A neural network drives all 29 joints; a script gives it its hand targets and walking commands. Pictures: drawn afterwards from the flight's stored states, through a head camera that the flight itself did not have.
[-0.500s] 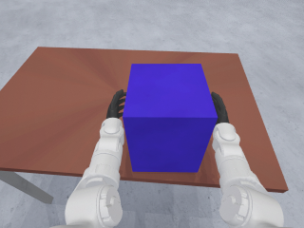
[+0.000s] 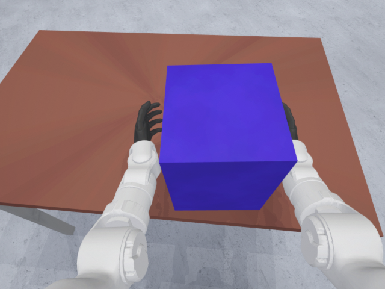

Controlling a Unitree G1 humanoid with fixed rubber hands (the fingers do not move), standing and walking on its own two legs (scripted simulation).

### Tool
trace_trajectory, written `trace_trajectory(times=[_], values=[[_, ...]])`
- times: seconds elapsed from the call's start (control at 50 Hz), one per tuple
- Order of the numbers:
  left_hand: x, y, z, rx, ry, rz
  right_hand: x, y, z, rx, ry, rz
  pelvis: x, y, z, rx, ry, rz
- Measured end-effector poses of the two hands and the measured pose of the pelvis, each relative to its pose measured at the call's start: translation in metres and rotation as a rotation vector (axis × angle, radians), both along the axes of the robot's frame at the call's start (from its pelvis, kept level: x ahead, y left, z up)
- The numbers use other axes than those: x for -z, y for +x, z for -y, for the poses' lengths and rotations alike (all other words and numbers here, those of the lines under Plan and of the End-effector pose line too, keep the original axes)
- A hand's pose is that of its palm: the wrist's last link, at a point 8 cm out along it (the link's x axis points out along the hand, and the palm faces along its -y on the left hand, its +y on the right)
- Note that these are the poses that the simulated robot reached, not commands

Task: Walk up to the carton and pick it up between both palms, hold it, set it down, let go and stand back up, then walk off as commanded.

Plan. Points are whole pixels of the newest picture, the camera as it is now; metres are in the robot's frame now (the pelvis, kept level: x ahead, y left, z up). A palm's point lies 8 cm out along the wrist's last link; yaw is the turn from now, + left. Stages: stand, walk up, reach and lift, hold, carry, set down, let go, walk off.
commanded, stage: set down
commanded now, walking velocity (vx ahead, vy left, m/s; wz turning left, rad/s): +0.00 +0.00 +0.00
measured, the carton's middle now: (217, 144) +0.40 +0.00 +0.03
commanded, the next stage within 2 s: none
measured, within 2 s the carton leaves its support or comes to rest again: neither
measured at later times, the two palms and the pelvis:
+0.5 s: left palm (125, 188) +0.30 +0.18 +0.02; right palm (324, 184) +0.33 -0.21 +0.02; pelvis -0.04 +0.00 +0.00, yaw +0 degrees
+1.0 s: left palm (123, 210) +0.26 +0.18 +0.01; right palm (335, 218) +0.26 -0.22 +0.01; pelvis -0.07 -0.01 +0.00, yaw +0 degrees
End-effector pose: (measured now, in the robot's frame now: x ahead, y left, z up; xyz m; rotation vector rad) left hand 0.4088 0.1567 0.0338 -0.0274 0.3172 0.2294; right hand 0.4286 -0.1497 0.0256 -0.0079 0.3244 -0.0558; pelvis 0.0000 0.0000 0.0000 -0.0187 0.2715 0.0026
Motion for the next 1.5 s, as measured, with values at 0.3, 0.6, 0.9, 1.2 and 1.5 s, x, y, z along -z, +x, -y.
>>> trace_trajectory(times=[0.3,0.6,0.9,1.2,1.5], values=[[0.027,-0.068,-0.014,-0.047,0.026,-0.012,0.018,-0.055,0.049,0.017,-0.044,0.076,-0.001,-0.010,0.013,-0.006,0.015,0.003],[0.017,-0.125,-0.021,-0.028,-0.029,0.031,0.001,-0.117,0.060,-0.018,-0.023,0.079,0.002,-0.054,0.006,-0.005,0.002,0.067],[0.021,-0.149,-0.017,-0.045,-0.035,-0.005,0.016,-0.159,0.066,-0.030,-0.011,-0.002,0.003,-0.073,0.008,-0.005,0.005,0.095],[0.019,-0.180,-0.024,-0.042,-0.018,-0.013,0.002,-0.186,0.082,-0.003,-0.025,0.070,-0.002,-0.042,0.010,-0.007,0.007,0.142],[0.018,-0.257,-0.028,-0.071,0.001,-0.034,0.002,-0.274,0.089,0.004,0.002,0.056,-0.005,-0.037,0.018,-0.008,0.019,0.260]])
